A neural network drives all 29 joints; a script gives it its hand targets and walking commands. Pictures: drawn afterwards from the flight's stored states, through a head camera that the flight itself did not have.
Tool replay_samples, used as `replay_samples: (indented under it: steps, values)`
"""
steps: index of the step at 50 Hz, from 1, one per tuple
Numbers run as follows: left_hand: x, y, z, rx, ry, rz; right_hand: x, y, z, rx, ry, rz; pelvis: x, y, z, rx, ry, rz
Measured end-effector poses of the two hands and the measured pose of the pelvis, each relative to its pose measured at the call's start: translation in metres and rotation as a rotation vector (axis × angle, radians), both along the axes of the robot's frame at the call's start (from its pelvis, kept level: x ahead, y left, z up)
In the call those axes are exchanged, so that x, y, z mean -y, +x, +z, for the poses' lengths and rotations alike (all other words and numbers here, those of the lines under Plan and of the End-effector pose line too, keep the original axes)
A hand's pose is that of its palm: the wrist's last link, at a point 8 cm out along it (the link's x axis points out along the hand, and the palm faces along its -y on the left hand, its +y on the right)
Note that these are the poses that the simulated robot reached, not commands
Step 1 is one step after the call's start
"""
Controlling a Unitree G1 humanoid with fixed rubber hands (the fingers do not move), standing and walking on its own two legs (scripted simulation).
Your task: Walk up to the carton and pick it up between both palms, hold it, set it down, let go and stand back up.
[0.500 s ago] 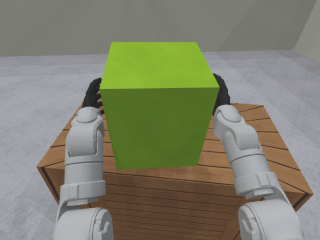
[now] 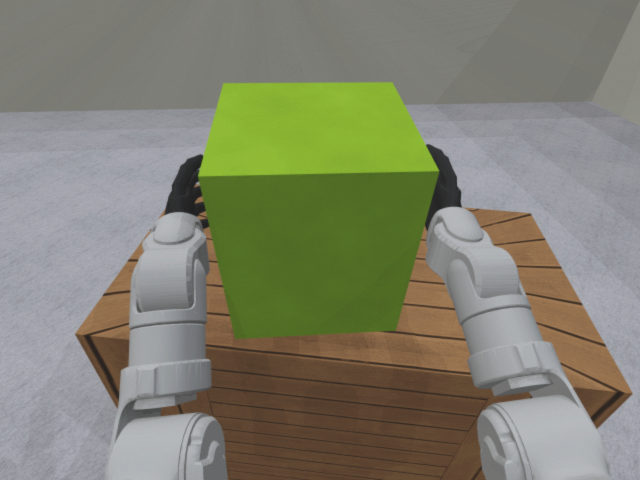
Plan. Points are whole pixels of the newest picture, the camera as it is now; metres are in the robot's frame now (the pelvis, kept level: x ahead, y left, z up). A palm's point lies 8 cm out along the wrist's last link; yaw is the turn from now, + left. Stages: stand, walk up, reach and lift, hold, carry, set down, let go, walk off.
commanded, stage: hold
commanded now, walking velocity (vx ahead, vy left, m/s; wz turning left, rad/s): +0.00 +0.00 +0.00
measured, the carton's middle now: (313, 211) +0.40 +0.00 +0.19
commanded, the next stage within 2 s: none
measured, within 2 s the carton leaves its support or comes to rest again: neither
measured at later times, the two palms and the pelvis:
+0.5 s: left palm (186, 220) +0.36 +0.15 +0.21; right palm (442, 212) +0.36 -0.15 +0.21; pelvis +0.00 +0.00 +0.00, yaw +0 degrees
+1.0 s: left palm (189, 223) +0.36 +0.15 +0.20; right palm (445, 213) +0.36 -0.15 +0.21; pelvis +0.00 +0.00 +0.00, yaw +0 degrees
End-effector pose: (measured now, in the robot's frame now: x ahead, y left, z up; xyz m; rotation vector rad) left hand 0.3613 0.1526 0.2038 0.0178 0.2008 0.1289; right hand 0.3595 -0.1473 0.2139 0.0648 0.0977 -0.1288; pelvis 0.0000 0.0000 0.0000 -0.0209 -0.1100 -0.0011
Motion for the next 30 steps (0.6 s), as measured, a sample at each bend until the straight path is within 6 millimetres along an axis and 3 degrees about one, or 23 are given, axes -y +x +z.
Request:
replay_samples:
  steps: [17,30]
  values:
    - [0.0021,-0.0015,-0.0044,-0.013,-0.012,-0.002,0.0021,-0.0033,-0.0061,-0.013,0.01,-0.008,-0.0011,-0.0012,-0.0001,-0.002,0.002,-0.005]
    - [0.0024,-0.0009,0.0005,0.006,-0.005,0.002,0.0024,-0.001,0.0003,0.007,0.003,-0.002,0.0012,-0.0003,0.0001,-0.001,0.003,-0.003]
